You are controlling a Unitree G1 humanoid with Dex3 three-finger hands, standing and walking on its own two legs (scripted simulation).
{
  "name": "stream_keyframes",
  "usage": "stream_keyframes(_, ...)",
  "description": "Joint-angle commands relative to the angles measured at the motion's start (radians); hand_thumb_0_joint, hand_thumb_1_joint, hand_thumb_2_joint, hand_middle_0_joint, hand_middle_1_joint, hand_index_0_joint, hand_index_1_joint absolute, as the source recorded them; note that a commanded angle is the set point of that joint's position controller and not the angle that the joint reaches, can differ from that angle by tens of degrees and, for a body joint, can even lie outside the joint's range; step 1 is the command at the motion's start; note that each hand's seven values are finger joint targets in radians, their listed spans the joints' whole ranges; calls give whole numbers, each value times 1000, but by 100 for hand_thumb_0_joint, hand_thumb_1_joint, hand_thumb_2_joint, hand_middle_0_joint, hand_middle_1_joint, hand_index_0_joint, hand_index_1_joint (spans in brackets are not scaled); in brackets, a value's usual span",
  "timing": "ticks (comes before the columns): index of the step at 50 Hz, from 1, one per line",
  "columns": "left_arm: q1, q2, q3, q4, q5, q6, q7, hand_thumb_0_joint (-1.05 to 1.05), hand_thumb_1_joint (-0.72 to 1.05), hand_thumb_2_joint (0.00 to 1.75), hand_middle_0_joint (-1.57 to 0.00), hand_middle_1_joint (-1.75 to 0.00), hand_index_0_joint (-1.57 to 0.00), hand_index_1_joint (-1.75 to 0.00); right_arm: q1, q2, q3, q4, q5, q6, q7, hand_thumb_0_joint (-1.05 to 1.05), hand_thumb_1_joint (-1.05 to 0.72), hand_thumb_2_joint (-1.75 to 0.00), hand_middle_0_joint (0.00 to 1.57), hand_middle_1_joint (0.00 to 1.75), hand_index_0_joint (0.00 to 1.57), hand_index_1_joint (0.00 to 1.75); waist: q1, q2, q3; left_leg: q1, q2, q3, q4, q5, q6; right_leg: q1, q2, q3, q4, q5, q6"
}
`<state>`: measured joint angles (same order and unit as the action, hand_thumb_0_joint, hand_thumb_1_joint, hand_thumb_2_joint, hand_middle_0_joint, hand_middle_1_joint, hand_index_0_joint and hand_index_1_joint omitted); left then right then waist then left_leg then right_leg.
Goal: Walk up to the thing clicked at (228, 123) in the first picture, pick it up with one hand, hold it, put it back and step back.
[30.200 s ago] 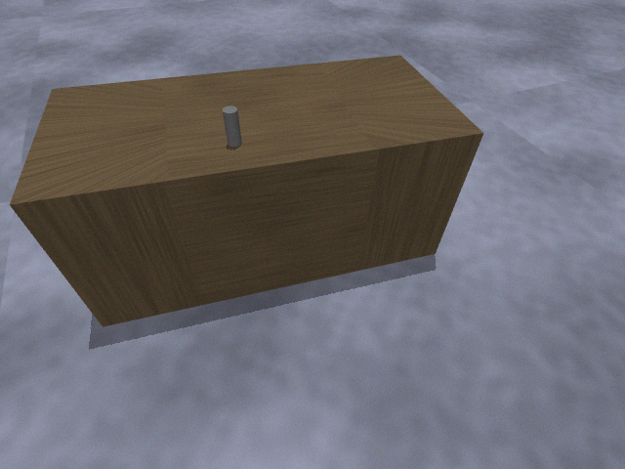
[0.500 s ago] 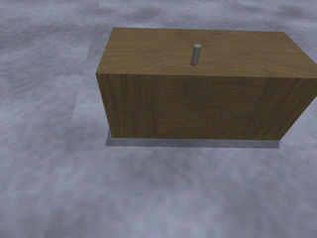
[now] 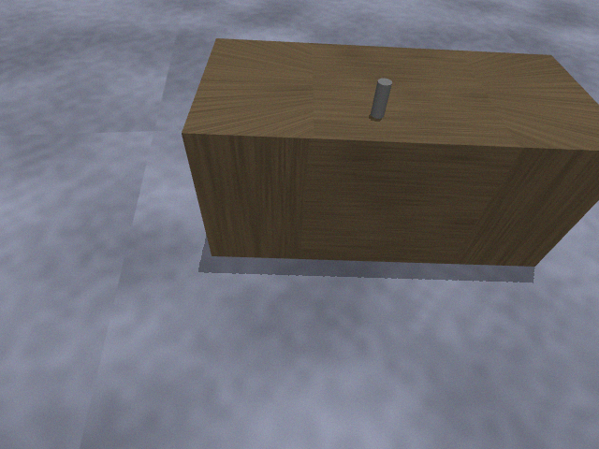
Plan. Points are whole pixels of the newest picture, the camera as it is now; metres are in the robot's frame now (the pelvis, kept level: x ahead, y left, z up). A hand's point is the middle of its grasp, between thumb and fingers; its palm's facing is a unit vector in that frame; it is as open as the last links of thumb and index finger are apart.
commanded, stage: step back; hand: right
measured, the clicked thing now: (380, 98) +1.08 -0.23 -0.11
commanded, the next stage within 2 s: stand in 0.40 s
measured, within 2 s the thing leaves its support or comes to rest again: neither
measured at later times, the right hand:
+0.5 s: hand out of the picture +0.12 -0.25 -0.13, palm faces +0.02 +0.94 -0.34, open 7.4 cm
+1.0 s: hand out of the picture +0.06 -0.25 -0.14, palm faces +0.03 +0.94 -0.33, open 7.4 cm
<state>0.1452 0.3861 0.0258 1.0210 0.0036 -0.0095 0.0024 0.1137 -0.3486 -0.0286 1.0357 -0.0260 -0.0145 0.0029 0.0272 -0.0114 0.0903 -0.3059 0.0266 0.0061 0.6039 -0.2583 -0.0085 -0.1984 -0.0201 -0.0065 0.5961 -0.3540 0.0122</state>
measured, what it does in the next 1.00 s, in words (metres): stands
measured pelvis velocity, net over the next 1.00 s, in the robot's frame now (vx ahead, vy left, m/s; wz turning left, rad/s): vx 0.00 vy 0.01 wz -0.03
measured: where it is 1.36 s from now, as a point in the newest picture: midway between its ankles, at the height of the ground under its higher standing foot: outside the picture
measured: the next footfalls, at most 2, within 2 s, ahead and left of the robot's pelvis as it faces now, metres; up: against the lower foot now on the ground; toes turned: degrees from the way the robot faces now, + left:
none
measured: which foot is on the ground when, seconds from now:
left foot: down 0.00-1.00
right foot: down 0.00-1.00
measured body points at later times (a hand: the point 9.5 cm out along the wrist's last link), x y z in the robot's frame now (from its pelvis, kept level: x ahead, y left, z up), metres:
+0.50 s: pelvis +0.01 +0.00 +0.02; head +0.02 +0.01 +0.47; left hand +0.10 +0.31 -0.11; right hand +0.12 -0.30 -0.11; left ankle +0.04 +0.13 -0.73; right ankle -0.02 -0.13 -0.73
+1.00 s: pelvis +0.00 +0.01 +0.02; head +0.01 +0.01 +0.47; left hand +0.09 +0.31 -0.11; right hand +0.06 -0.29 -0.11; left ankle +0.04 +0.13 -0.73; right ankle -0.02 -0.13 -0.73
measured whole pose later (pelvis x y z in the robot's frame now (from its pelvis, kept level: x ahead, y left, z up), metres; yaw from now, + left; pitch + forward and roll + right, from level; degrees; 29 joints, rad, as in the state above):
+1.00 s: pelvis +0.00 +0.01 +0.02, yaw -2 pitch -3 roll +0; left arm 0.11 0.36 -0.01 1.13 0.00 -0.02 -0.01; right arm 0.10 -0.35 -0.01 1.16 -0.01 -0.01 0.01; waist -0.01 0.00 0.06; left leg -0.16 0.02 0.05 0.33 -0.13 0.00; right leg -0.07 -0.03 0.03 0.33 -0.22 0.03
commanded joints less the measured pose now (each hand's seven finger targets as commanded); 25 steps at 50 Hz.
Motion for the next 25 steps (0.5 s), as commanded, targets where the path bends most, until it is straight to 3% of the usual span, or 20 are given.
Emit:
stream_keyframes(1,-17,214,51,-39,5,-30,8,0,90,90,-20,-30,-20,-30,-82,-213,-37,-53,9,-21,-14,0,-90,-90,20,30,20,30,-7,78,-150,71,113,-112,-160,206,50,65,-79,103,-142,267,-52)
stream_keyframes(6,-48,207,46,-15,3,-32,13,0,90,90,-20,-30,-20,-30,-101,-205,-36,-16,13,-22,-14,0,-90,-90,20,30,20,30,-15,22,-190,165,113,-74,-144,346,54,77,-91,97,-172,384,-45)
stream_keyframes(18,-77,198,44,-2,13,-24,10,0,90,90,-20,-30,-20,-30,-155,-188,-35,10,6,-15,-10,0,-90,-90,20,30,20,30,-13,5,-150,193,111,-34,-216,246,34,60,-95,112,-256,357,-38)
stream_keyframes(20,-97,165,26,13,2,-26,7,0,90,90,-20,-30,-20,-30,-138,-200,-33,14,17,-18,-5,0,-90,-90,20,30,20,30,-35,27,-161,216,114,-64,-259,272,30,71,-102,110,-272,333,-31)
stream_keyframes(22,-82,167,23,19,1,-29,6,0,90,90,-20,-30,-20,-30,-153,-209,-38,17,18,-20,-3,0,-90,-90,20,30,20,30,-24,32,-176,273,122,-65,-260,307,33,69,-98,105,-287,333,-23)
stream_keyframes(25,-94,178,23,28,4,-30,8,0,90,90,-20,-30,-20,-30,-138,-201,-34,24,18,-20,-1,0,-90,-90,20,30,20,30,-29,17,-153,243,117,-66,-277,299,29,92,-103,100,-302,329,-19)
